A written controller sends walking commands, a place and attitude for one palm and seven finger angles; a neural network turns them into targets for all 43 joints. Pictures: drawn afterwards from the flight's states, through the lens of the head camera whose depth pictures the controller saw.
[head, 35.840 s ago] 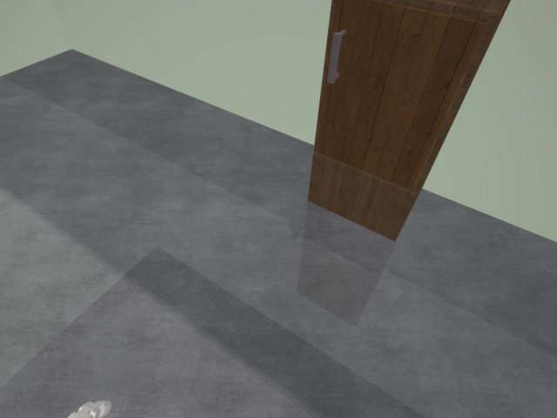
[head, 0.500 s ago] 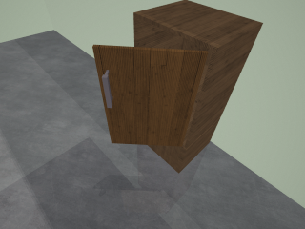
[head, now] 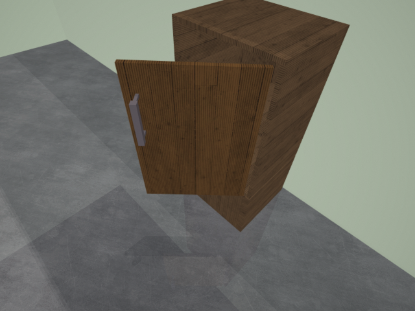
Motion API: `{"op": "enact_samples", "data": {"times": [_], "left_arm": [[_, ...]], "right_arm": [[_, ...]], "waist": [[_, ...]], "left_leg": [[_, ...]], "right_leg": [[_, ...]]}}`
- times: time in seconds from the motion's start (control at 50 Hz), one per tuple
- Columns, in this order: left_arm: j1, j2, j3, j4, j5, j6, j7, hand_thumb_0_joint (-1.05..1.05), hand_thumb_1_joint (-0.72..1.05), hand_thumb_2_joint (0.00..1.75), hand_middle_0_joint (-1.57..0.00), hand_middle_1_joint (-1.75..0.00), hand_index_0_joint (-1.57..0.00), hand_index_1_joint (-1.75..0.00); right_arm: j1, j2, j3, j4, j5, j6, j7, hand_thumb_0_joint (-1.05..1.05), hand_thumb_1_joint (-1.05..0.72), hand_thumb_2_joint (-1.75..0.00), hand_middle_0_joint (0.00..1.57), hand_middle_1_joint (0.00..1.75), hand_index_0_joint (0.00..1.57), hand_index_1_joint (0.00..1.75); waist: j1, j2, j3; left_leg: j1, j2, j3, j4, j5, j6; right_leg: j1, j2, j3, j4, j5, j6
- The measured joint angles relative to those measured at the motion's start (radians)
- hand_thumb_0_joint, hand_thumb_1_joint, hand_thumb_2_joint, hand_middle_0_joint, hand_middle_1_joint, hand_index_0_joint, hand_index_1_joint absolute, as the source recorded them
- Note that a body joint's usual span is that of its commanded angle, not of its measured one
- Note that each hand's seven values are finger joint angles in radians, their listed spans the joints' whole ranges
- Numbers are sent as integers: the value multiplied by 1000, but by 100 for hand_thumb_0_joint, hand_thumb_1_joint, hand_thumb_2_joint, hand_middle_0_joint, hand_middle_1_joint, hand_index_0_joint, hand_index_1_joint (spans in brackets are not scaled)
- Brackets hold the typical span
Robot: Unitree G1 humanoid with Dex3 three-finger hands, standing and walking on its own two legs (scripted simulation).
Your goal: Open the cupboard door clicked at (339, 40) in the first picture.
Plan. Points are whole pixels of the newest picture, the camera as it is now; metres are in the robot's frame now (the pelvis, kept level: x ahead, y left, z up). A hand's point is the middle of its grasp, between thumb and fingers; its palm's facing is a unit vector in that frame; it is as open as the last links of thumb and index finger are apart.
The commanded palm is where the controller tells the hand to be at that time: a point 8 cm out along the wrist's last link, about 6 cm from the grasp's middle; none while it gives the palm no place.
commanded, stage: shuffle to correct the standing spot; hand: left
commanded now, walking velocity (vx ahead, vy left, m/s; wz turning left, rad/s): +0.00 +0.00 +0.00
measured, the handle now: (139, 120) +0.63 +0.24 -0.01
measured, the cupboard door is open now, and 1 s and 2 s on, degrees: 44 44 44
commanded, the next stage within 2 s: come to a stop and stand still in 0.52 s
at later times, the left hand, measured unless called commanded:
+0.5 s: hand out of the picture +0.02 +0.18 -0.19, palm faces +0.03 -0.99 -0.10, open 7.4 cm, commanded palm none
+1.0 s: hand (140, 286) +0.22 +0.17 -0.18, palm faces +0.00 -0.99 -0.16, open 7.3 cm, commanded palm none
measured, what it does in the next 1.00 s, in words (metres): walks ahead: right foot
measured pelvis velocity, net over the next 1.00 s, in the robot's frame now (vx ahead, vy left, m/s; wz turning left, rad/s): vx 0.12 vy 0.02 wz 0.02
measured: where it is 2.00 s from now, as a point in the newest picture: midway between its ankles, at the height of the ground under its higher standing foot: outside the picture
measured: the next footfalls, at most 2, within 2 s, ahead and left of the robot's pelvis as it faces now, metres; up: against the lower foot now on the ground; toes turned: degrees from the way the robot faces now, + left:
right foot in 0.86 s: +0.21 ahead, -0.12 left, +0.00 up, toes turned -4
right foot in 1.38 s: +0.09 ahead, -0.10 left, +0.00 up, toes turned -1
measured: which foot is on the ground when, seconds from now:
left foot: down 0.00-1.00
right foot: down 0.00-0.42, up 0.44-0.84, down 0.86-1.00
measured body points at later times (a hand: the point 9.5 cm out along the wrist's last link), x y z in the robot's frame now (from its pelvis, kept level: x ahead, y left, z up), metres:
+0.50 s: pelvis +0.05 +0.03 +0.00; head +0.04 +0.05 +0.45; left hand +0.02 +0.23 -0.18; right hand +0.01 -0.19 -0.15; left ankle +0.07 +0.09 -0.74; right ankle +0.02 -0.11 -0.70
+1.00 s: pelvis +0.12 +0.02 -0.01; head +0.15 +0.02 +0.44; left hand +0.22 +0.22 -0.16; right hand +0.08 -0.19 -0.17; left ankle +0.07 +0.10 -0.73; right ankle +0.17 -0.11 -0.74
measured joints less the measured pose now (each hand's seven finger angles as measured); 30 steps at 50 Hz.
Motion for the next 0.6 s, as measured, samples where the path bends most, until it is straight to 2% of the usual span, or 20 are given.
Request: {"op": "enact_samples", "data": {"times": [0.16,0.26,0.32,0.38,0.44,0.48,0.54,0.6], "left_arm": [[-5,-6,2,3,0,-1,-1,1,91,90,-20,-30,-20,-30],[10,-7,11,-1,1,0,-9,1,91,90,-20,-30,-20,-30],[25,-8,20,-5,-4,-2,-12,1,91,90,-20,-30,-20,-30],[34,-6,30,2,-5,6,-14,1,91,90,-20,-30,-20,-30],[33,-1,35,8,1,22,-20,1,91,90,-20,-30,-20,-30],[15,2,35,9,7,29,-25,1,91,90,-20,-30,-20,-30],[-25,14,40,-3,10,17,-35,1,91,90,-20,-30,-20,-30],[-72,32,44,-20,14,11,-31,2,93,90,-20,-30,-20,-30]], "right_arm": [[2,4,0,4,-2,-3,-3,0,-91,-90,19,30,20,30],[12,3,-1,1,-6,3,0,0,-91,-90,19,30,20,30],[19,-2,-3,-11,-8,1,0,0,-91,-90,19,30,20,30],[30,-6,-7,-18,-8,-6,-1,0,-91,-90,19,30,20,30],[45,-5,-8,-31,-11,-24,-5,0,-91,-90,19,30,20,30],[49,-4,-7,-37,-12,-37,-9,0,-91,-90,19,30,20,30],[60,5,1,-33,-9,-55,-12,0,-91,-90,19,30,20,30],[75,19,10,-18,-6,-68,-15,0,-91,-90,19,30,20,30]], "waist": [[-1,-6,3],[10,-11,-11],[15,-10,-10],[12,-15,-11],[8,-32,-12],[3,-34,-8],[-8,-35,1],[-15,-32,5]], "left_leg": [[-1,2,-1,4,-10,-3],[-10,-2,-8,46,-114,-8],[-31,1,-17,115,-179,-15],[-29,5,-15,152,-171,-9],[-6,-8,8,146,-132,32],[17,-15,28,117,-142,48],[68,-29,44,20,-106,54],[114,-40,46,-70,-74,59]], "right_leg": [[0,3,0,1,-7,-4],[2,5,6,12,-61,-14],[8,10,6,17,-45,-16],[16,10,3,50,-72,-7],[-9,-3,15,151,-180,-28],[-78,-9,5,326,-219,-46],[-173,-29,-18,507,-167,-48],[-217,-47,-35,510,-116,-34]]}}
